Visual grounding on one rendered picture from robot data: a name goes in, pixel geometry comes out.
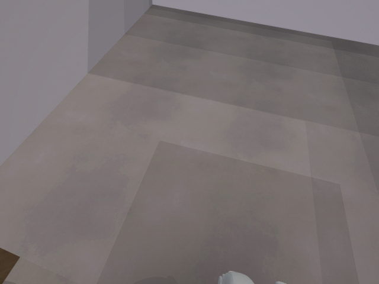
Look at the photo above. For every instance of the cabinet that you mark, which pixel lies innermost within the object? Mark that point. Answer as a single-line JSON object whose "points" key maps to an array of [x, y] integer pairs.
{"points": [[7, 262]]}

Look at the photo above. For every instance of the robot right thigh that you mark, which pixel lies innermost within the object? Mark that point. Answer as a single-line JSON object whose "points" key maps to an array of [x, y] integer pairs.
{"points": [[234, 278]]}

